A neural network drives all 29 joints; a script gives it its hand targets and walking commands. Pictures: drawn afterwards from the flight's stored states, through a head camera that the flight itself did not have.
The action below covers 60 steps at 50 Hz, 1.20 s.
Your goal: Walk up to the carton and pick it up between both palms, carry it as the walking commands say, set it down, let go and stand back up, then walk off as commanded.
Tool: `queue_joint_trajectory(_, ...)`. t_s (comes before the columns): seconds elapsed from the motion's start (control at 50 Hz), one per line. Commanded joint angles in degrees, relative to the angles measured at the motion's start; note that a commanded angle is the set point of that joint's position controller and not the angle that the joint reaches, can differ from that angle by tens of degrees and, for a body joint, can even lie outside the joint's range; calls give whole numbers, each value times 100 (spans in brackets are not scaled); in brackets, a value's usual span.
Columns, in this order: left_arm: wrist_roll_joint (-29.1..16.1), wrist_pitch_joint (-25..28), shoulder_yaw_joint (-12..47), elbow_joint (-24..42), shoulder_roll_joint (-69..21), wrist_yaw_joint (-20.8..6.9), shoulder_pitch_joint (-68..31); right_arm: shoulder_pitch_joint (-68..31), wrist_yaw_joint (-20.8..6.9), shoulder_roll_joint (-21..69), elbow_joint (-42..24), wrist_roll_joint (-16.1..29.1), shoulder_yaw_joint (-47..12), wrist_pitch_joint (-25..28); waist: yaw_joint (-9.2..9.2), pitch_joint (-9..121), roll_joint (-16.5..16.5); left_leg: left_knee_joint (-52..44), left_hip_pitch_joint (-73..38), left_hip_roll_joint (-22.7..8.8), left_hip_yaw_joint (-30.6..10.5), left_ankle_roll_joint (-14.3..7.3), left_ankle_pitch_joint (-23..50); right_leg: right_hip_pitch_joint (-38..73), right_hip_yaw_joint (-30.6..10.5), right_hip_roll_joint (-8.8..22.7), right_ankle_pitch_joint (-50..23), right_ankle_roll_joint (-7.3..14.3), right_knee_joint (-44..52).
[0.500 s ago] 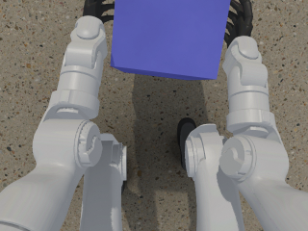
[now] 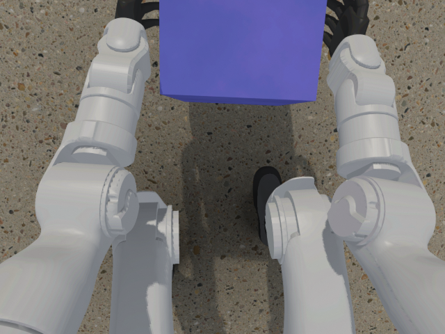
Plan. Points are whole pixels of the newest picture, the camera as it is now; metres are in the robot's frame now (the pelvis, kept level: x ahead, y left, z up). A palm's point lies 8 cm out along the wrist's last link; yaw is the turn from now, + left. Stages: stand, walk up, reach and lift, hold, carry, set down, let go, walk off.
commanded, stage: set down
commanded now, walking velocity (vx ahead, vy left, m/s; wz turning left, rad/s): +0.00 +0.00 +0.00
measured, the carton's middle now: (236, 41) +0.54 -0.08 -0.23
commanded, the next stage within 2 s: none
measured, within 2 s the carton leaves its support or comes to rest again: neither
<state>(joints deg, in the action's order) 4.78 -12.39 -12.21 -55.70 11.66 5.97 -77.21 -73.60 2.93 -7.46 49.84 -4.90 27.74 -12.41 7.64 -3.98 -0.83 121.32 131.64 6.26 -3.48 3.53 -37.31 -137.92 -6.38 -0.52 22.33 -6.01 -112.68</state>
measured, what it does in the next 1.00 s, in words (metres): stands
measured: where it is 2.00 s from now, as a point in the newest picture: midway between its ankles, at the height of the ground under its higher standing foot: (216, 239)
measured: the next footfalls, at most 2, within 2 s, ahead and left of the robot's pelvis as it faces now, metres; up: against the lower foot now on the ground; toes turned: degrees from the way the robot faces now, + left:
none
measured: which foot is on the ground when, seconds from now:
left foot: down 0.00-1.00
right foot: down 0.00-1.00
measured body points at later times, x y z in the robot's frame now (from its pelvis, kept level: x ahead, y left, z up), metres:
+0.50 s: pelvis +0.00 +0.00 -0.01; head +0.36 +0.00 +0.26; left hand +0.56 +0.08 -0.19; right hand +0.53 -0.22 -0.16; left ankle +0.08 +0.13 -0.36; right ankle +0.15 -0.16 -0.36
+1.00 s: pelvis +0.00 +0.00 -0.01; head +0.36 +0.00 +0.25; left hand +0.56 +0.07 -0.19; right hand +0.52 -0.23 -0.17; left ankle +0.08 +0.13 -0.36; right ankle +0.15 -0.16 -0.36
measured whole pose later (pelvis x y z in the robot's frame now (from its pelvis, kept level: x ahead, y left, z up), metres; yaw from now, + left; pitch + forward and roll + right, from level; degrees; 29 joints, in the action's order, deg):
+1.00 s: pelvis +0.00 +0.00 -0.01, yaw +0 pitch +45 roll -1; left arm 4.6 -9.9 -9.0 -60.2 12.6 4.2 -80.9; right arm -77.4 1.5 -11.7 58.2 -3.2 28.7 -8.6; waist 7.3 -9.4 0.5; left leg 124.3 131.1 7.4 -4.8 4.3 -38.0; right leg -137.0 -5.4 0.2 23.4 -5.7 -115.5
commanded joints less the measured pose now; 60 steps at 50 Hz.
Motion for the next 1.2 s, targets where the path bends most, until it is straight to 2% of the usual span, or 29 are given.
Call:
queue_joint_trajectory(0.0,-463,335,1726,683,-4743,-1380,-3128,-2454,-1372,4910,-138,447,-1935,46,-44,5822,-762,-1533,-2076,232,739,-217,1527,4359,1350,-380,-1507,278,73)
queue_joint_trajectory(0.18,-446,388,1684,573,-4565,-1399,-3231,-2491,-1371,4795,97,441,-1764,91,-60,5505,-793,-1468,-1942,214,730,-226,1424,4312,1306,-371,-1443,282,14)
queue_joint_trajectory(0.44,-545,497,1939,729,-4529,-1348,-3316,-2361,-1390,4694,407,528,-1610,214,19,5388,-1094,-1345,-1960,174,694,-173,1709,4104,1284,-360,-1660,319,-144)
queue_joint_trajectory(0.52,-573,534,1963,709,-4521,-1331,-3242,-2298,-1390,4652,473,519,-1576,251,70,5285,-1077,-1321,-1959,165,647,-170,1814,4009,1291,-349,-1715,325,-178)
queue_joint_trajectory(0.94,-302,549,1640,240,-4121,-1320,-2854,-2246,-1372,4319,741,445,-1398,336,-90,4583,-906,-1280,-1574,128,607,-228,1564,3821,1212,-350,-1504,315,-219)
queue_joint_trajectory(1.18,-120,571,1419,205,-3569,-1226,-2573,-2036,-1229,3758,843,427,-1213,474,-123,4538,-895,-1244,-1598,72,581,-202,1591,3835,1191,-326,-1540,247,-258)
